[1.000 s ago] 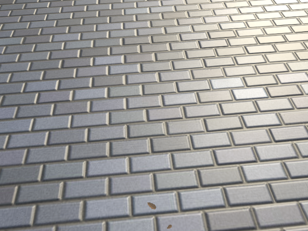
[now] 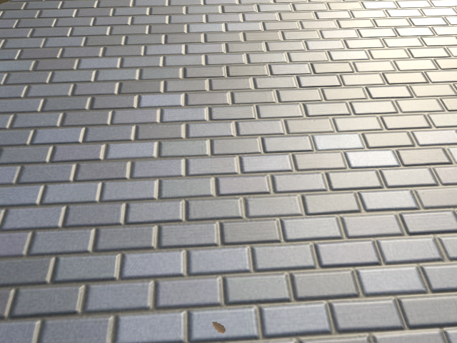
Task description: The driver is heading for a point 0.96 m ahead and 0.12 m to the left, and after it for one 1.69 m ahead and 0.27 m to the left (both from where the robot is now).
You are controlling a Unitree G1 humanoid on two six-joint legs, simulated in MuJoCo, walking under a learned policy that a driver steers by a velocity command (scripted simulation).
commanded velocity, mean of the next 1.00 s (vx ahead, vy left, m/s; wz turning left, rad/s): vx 0.03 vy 0.00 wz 0.00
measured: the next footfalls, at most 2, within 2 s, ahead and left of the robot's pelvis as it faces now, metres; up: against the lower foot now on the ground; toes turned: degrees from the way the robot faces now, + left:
left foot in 1.54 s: +0.35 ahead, +0.12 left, +0.00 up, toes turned +2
